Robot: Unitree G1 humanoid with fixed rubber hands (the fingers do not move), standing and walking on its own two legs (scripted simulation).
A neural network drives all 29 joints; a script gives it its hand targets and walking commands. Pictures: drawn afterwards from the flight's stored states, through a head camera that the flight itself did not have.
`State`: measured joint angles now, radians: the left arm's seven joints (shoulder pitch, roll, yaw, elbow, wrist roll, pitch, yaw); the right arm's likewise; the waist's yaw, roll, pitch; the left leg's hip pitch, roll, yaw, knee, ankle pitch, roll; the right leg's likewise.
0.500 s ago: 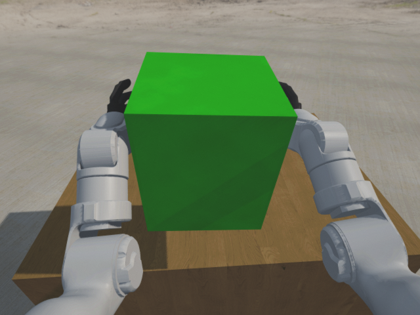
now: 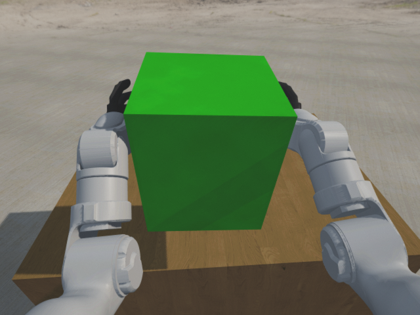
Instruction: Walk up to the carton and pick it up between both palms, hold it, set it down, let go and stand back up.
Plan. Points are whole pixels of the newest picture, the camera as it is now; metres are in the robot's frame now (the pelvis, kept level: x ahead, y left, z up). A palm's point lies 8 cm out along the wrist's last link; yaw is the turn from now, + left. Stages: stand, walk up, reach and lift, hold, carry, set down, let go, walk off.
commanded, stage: hold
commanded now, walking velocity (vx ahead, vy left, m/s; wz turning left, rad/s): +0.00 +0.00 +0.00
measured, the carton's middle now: (205, 144) +0.36 +0.02 +0.22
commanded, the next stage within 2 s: set down in 0.50 s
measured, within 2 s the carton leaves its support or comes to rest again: neither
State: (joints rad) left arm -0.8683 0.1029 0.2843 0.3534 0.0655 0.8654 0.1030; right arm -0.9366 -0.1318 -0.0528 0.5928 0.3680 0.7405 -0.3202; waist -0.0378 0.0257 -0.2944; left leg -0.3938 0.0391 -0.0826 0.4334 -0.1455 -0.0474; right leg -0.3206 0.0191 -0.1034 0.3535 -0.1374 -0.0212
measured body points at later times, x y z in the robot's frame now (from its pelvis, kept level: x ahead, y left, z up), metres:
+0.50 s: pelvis +0.00 +0.00 +0.00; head -0.07 +0.01 +0.44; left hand +0.39 +0.17 +0.27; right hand +0.39 -0.14 +0.26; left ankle +0.04 +0.14 -0.74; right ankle +0.02 -0.10 -0.74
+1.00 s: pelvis +0.00 +0.00 +0.00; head -0.02 +0.01 +0.45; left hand +0.43 +0.16 +0.24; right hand +0.43 -0.14 +0.21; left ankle +0.04 +0.14 -0.74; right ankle +0.02 -0.10 -0.74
